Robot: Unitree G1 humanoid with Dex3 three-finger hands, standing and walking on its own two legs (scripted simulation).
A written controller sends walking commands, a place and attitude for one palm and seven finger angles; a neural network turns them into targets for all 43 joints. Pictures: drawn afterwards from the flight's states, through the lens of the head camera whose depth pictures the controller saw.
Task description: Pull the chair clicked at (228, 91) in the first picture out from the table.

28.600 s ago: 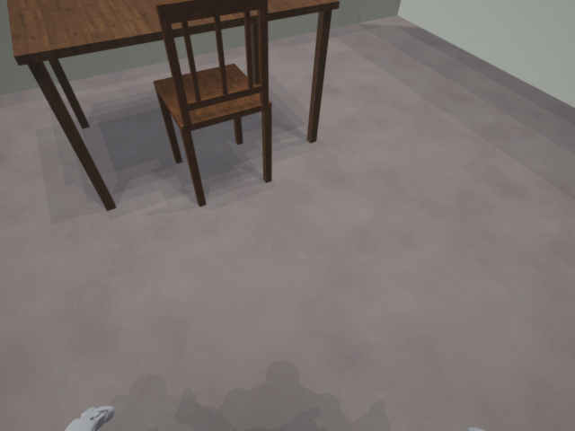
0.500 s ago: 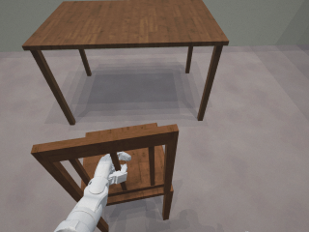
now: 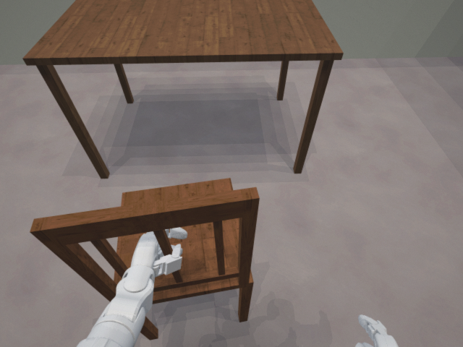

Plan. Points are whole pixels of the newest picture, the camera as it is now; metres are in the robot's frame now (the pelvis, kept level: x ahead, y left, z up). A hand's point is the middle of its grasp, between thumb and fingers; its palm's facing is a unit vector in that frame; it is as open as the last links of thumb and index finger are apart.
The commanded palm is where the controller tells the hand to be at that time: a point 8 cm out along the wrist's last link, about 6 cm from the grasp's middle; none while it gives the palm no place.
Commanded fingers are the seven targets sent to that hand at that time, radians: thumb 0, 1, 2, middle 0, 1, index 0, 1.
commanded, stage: stop walking, hand still on the chair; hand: left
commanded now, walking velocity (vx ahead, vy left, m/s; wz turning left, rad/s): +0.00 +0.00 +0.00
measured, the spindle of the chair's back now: (170, 257) +0.31 +0.15 -0.10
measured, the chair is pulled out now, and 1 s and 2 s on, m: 0.62 0.62 0.62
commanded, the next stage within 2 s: open the thumb and straighten the fingers in 0.12 s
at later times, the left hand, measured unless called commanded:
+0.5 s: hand (164, 253) +0.30 +0.15 -0.06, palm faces -0.03 -0.99 -0.17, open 8.9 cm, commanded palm +0.28 +0.19 -0.04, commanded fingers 0.00 -0.55 0.20 -0.38 -1.09 -0.38 -1.09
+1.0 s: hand (161, 246) +0.32 +0.16 -0.06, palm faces -0.02 -0.99 -0.15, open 17.2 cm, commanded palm +0.29 +0.20 -0.04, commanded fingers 0.00 -0.55 0.20 0.00 0.00 0.00 0.00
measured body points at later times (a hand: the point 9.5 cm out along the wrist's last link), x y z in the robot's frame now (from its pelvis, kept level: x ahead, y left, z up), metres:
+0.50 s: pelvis +0.00 +0.02 -0.01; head +0.04 +0.01 +0.43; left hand +0.30 +0.20 -0.05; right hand +0.11 -0.24 -0.13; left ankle +0.01 +0.16 -0.74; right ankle +0.00 -0.12 -0.74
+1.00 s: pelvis +0.03 +0.03 -0.03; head +0.07 +0.01 +0.42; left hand +0.31 +0.21 -0.04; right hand +0.18 -0.22 -0.13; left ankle +0.01 +0.16 -0.74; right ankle +0.00 -0.12 -0.74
